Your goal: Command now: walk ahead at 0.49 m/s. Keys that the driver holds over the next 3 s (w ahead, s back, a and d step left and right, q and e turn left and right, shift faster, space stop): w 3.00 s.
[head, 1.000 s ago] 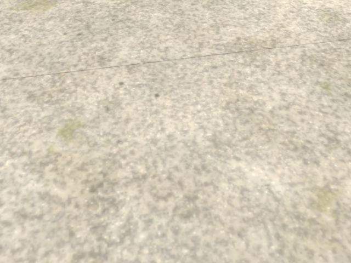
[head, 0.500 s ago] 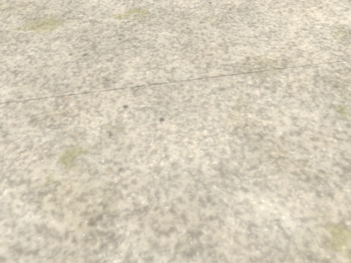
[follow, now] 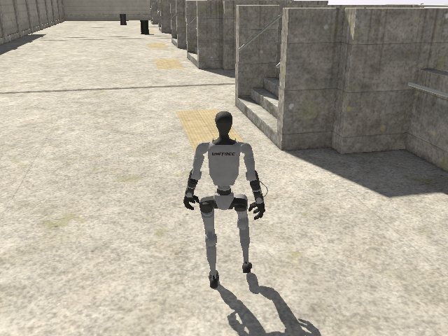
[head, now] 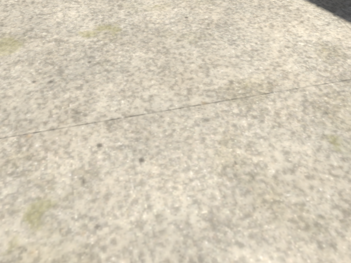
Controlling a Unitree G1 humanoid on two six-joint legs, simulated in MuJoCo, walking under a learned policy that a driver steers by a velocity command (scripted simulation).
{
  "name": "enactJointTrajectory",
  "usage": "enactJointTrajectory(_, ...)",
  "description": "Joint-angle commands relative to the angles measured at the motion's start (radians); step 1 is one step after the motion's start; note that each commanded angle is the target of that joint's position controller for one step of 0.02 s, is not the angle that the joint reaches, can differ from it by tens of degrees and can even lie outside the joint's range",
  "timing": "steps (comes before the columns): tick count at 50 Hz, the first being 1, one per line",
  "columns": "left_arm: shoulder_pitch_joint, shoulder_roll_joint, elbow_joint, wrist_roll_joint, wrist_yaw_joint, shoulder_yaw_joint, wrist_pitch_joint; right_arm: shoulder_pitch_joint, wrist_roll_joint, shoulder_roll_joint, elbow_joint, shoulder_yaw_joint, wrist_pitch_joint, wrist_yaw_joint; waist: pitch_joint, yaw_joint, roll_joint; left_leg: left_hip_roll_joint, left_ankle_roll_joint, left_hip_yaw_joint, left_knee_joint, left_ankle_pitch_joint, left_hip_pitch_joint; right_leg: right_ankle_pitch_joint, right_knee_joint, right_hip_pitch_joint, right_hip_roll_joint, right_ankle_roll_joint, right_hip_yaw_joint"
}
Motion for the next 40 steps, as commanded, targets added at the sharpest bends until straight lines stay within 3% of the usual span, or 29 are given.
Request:
enactJointTrajectory(1,0.033,0.044,-0.043,0.012,0.007,0.013,0.004,-0.040,0.002,-0.133,-0.055,-0.021,-0.017,-0.020,0.054,0.047,0.075,0.280,0.171,-0.208,-0.203,0.073,-0.104,0.160,-0.144,-0.021,-0.042,0.027,0.002)
enactJointTrajectory(5,-0.129,0.028,-0.084,0.003,-0.006,0.006,-0.007,0.040,0.018,-0.161,-0.038,-0.026,-0.004,-0.034,0.054,-0.012,0.077,0.264,0.126,-0.159,-0.185,0.086,-0.018,0.307,-0.431,0.012,0.004,0.035,-0.037)
enactJointTrajectory(10,-0.250,0.043,-0.134,-0.010,-0.036,0.003,-0.017,0.113,0.026,-0.170,-0.004,-0.032,0.017,-0.037,0.082,-0.048,0.092,0.328,0.112,-0.179,-0.112,0.061,0.146,0.217,-0.579,0.007,0.033,0.015,-0.043)
enactJointTrajectory(12,-0.225,0.065,-0.139,-0.010,-0.046,0.010,-0.026,0.103,0.027,-0.182,-0.003,-0.038,0.028,-0.039,0.067,-0.021,0.106,0.351,0.096,-0.193,-0.057,0.116,0.189,0.137,-0.620,0.065,0.050,-0.013,-0.052)
enactJointTrajectory(13,-0.169,0.084,-0.128,-0.009,-0.048,0.020,-0.030,0.083,0.026,-0.189,-0.007,-0.039,0.033,-0.039,0.037,0.017,0.116,0.344,0.082,-0.182,0.008,0.237,0.190,0.109,-0.641,0.155,0.075,-0.030,-0.074)
enactJointTrajectory(14,-0.039,0.120,-0.089,-0.007,-0.045,0.042,-0.032,0.065,0.022,-0.177,-0.013,-0.034,0.039,-0.039,-0.038,0.084,0.107,0.295,0.060,-0.141,0.162,0.399,0.170,0.102,-0.662,0.327,0.108,-0.056,-0.100)
enactJointTrajectory(15,0.167,0.193,-0.038,-0.001,-0.037,0.069,-0.034,0.055,0.007,-0.137,-0.035,-0.017,0.038,-0.039,-0.184,0.161,0.051,0.234,0.024,-0.084,0.438,0.356,0.022,0.127,-0.634,0.624,0.013,-0.113,0.006)
enactJointTrajectory(16,0.297,0.308,-0.012,0.015,-0.035,0.097,-0.025,0.158,0.004,-0.020,-0.053,0.019,0.016,-0.029,-0.328,0.143,-0.201,0.063,-0.057,-0.012,0.846,-0.038,-0.405,0.019,-0.696,1.030,-0.236,-0.271,0.443)
enactJointTrajectory(17,0.312,0.226,-0.007,0.012,-0.039,0.075,-0.024,0.158,0.021,-0.062,-0.036,0.012,-0.012,-0.024,-0.390,0.150,-0.217,0.047,-0.046,-0.167,1.007,-0.420,-0.548,-0.068,-0.832,1.068,-0.285,-0.305,0.691)
enactJointTrajectory(18,0.216,0.165,-0.023,0.007,-0.039,0.054,-0.026,0.065,0.047,-0.157,-0.063,-0.013,-0.026,-0.020,-0.235,0.130,-0.146,0.111,-0.024,-0.182,1.064,-0.361,-0.633,-0.073,-0.839,0.940,-0.252,-0.245,0.547)
enactJointTrajectory(19,0.115,0.128,-0.048,0.005,-0.039,0.040,-0.024,-0.001,0.048,-0.163,-0.080,-0.016,-0.027,-0.024,-0.150,0.099,-0.074,0.169,-0.018,-0.153,1.031,-0.261,-0.611,0.000,-0.858,0.791,-0.210,-0.210,0.397)
enactJointTrajectory(20,0.048,0.096,-0.058,0.008,-0.044,0.030,-0.022,-0.035,0.034,-0.149,-0.085,-0.019,-0.020,-0.030,-0.083,0.071,-0.020,0.202,-0.024,-0.136,0.965,-0.189,-0.571,0.069,-0.897,0.658,-0.164,-0.192,0.296)
enactJointTrajectory(21,0.019,0.073,-0.058,0.014,-0.049,0.022,-0.024,-0.026,0.024,-0.135,-0.083,-0.025,-0.006,-0.036,-0.051,0.038,-0.033,0.232,-0.028,-0.139,0.903,-0.141,-0.508,0.112,-0.933,0.569,-0.123,-0.171,0.220)
enactJointTrajectory(23,0.037,0.072,-0.035,0.017,-0.053,0.023,-0.029,0.010,0.021,-0.088,-0.072,-0.022,0.020,-0.038,-0.032,0.011,-0.043,0.236,-0.042,-0.122,0.861,-0.095,-0.446,0.196,-0.976,0.493,-0.090,-0.178,0.144)
enactJointTrajectory(25,0.076,0.100,-0.011,0.018,-0.045,0.031,-0.032,-0.024,0.016,-0.089,-0.088,-0.027,0.030,-0.041,-0.007,0.006,-0.025,0.239,-0.057,-0.118,0.798,-0.031,-0.493,0.286,-0.995,0.494,-0.086,-0.189,0.096)
enactJointTrajectory(28,0.127,0.112,0.013,0.015,-0.027,0.033,-0.022,-0.144,0.009,-0.083,-0.130,-0.029,0.028,-0.040,0.019,0.031,-0.015,0.239,-0.073,-0.114,0.625,0.101,-0.569,0.325,-1.009,0.537,-0.083,-0.181,0.056)
enactJointTrajectory(32,0.181,0.129,0.037,0.006,-0.014,0.034,-0.015,-0.286,0.016,-0.064,-0.168,-0.022,0.020,-0.028,0.051,0.074,-0.020,0.204,-0.072,-0.080,0.397,0.239,-0.527,0.256,-1.030,0.562,-0.064,-0.156,0.008)
enactJointTrajectory(36,0.245,0.135,0.077,-0.002,-0.009,0.039,-0.001,-0.391,0.025,-0.068,-0.207,-0.017,0.013,-0.009,0.092,0.103,-0.020,0.187,-0.056,-0.077,0.290,0.204,-0.552,0.241,-0.997,0.681,-0.109,-0.154,0.012)
enactJointTrajectory(38,0.247,0.142,0.087,-0.005,-0.004,0.045,0.009,-0.412,0.026,-0.076,-0.225,-0.017,0.005,0.004,0.096,0.094,-0.023,0.180,-0.034,-0.077,0.257,0.144,-0.549,0.281,-0.957,0.739,-0.137,-0.144,0.018)
enactJointTrajectory(40,0.224,0.155,0.087,-0.006,-0.001,0.051,0.017,-0.371,0.027,-0.099,-0.221,-0.026,-0.001,0.011,0.064,0.060,-0.039,0.153,-0.010,-0.054,0.232,0.072,-0.449,0.414,-0.894,0.761,-0.144,-0.127,0.013)
Next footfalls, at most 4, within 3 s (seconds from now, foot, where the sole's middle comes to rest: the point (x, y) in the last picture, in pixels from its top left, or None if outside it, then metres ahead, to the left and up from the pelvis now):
0.30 right None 0.34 -0.17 -0.78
0.86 left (158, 231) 0.65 0.07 -0.78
1.42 right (209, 166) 0.96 -0.16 -0.78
1.98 left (156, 121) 1.26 0.09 -0.78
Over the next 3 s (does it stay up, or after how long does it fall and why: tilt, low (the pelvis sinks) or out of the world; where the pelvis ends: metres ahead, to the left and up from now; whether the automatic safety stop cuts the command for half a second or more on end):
stays up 1.65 -0.04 -0.01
